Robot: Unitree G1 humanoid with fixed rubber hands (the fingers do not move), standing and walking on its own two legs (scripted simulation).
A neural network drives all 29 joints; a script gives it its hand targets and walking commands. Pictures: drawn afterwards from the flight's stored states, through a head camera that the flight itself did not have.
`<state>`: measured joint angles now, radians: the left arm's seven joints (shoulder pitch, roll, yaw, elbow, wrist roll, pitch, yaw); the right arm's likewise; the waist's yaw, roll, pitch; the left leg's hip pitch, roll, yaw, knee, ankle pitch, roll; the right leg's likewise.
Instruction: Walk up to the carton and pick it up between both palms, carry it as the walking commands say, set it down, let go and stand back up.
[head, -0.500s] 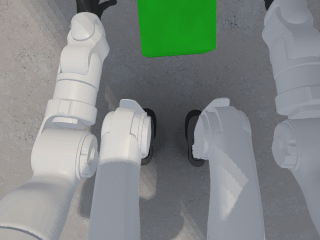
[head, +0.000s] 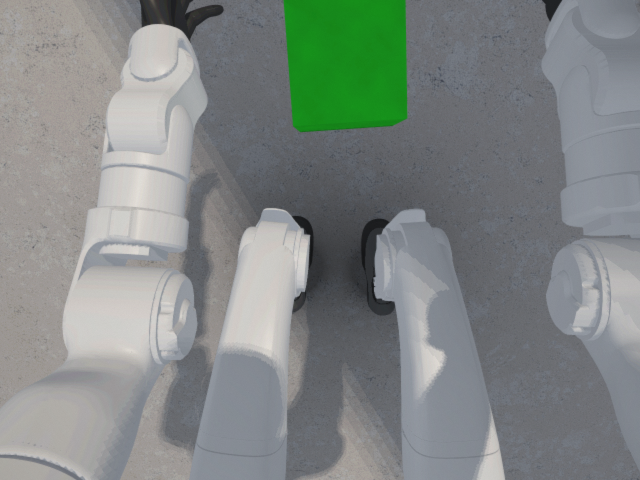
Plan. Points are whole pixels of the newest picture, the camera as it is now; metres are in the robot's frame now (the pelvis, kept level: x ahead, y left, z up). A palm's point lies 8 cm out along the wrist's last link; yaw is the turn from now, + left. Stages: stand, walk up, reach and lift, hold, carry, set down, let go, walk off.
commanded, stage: set down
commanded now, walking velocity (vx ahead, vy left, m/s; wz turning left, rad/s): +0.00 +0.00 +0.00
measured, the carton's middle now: (345, 71) +0.54 -0.01 -0.47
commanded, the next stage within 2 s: let go in 0.46 s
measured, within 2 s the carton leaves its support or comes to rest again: neither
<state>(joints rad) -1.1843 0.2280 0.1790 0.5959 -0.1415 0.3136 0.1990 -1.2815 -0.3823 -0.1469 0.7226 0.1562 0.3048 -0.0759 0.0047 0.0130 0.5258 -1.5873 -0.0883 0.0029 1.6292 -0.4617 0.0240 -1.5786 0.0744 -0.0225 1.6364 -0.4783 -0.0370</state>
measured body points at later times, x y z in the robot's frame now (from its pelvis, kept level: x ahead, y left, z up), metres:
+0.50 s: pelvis +0.04 +0.00 +0.11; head +0.31 +0.00 +0.48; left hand +0.53 +0.16 +0.02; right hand +0.55 -0.19 +0.03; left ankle +0.13 +0.10 -0.51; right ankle +0.13 -0.09 -0.51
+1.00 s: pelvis +0.15 +0.01 +0.20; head +0.33 -0.01 +0.61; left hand +0.45 +0.21 +0.08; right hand +0.45 -0.23 +0.08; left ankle +0.13 +0.10 -0.51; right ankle +0.12 -0.09 -0.51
